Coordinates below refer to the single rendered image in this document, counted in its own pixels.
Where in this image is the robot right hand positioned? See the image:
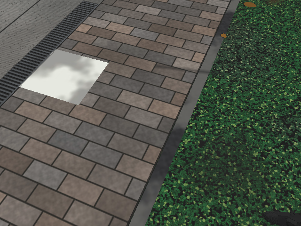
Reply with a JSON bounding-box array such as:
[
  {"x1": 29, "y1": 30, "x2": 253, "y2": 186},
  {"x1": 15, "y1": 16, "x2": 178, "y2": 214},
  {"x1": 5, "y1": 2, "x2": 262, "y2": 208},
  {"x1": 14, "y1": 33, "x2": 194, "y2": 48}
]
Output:
[{"x1": 263, "y1": 211, "x2": 301, "y2": 226}]

